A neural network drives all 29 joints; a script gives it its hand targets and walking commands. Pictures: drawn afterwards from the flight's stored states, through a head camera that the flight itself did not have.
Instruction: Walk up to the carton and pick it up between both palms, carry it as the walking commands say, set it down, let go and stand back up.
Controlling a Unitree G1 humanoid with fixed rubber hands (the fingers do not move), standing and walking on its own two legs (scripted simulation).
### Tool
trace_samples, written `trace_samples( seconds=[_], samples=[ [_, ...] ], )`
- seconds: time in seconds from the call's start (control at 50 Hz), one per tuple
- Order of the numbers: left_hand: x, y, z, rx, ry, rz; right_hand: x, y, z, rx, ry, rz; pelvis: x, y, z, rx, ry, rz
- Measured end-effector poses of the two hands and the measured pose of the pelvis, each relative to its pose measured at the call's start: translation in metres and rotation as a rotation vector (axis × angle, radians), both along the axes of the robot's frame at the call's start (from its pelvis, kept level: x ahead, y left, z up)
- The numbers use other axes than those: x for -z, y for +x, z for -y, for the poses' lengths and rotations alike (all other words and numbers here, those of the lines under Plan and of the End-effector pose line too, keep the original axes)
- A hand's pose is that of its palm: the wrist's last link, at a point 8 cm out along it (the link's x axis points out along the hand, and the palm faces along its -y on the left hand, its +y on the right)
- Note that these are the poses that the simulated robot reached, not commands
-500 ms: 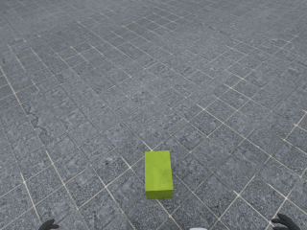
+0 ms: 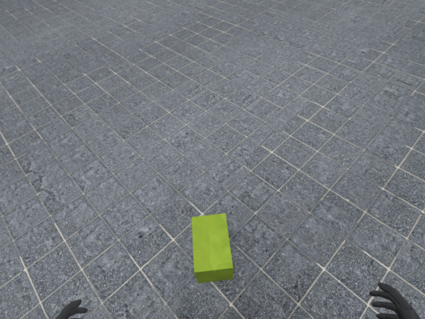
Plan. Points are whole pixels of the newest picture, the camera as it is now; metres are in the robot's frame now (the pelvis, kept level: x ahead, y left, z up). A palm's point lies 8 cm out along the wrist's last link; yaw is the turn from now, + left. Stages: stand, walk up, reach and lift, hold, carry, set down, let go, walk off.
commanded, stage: walk up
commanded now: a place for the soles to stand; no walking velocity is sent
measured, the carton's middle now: (212, 247) +0.50 +0.07 -0.68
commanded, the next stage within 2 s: stand in 1.02 s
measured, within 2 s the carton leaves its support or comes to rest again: neither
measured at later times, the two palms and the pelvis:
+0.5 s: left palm out of the picture +0.09 +0.39 -0.10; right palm out of the picture +0.13 -0.26 -0.10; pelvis +0.02 +0.06 +0.00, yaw -1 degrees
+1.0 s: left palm (46, 302) +0.17 +0.37 -0.08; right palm (380, 312) +0.15 -0.28 -0.09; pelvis +0.04 +0.05 +0.01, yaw -3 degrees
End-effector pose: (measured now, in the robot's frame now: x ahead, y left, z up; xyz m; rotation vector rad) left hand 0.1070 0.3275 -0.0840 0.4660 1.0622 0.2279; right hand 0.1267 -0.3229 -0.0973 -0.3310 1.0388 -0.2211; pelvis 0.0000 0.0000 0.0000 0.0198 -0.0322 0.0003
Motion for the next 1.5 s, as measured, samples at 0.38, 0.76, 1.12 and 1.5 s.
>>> trace_samples(
  seconds=[0.38,0.76,1.12,1.5],
  samples=[
    [0.005,-0.034,-0.073,-0.049,0.064,-0.076,0.003,0.002,-0.033,-0.014,-0.053,-0.025,0.01,0.008,-0.046,0.015,-0.015,0.008],
    [0.011,0.036,-0.049,-0.029,-0.072,-0.067,-0.015,0.033,-0.06,0.026,-0.026,-0.022,-0.01,0.038,-0.058,0.034,-0.021,-0.007],
    [-0.003,0.072,-0.031,0.012,-0.058,-0.031,-0.007,0.008,-0.045,0.077,-0.004,-0.085,-0.015,0.042,-0.045,0.051,-0.017,-0.005],
    [0.0,0.092,-0.02,0.008,-0.116,0.03,-0.019,0.073,-0.077,0.007,0.03,0.053,-0.001,0.031,-0.043,-0.008,-0.019,-0.05]
  ],
)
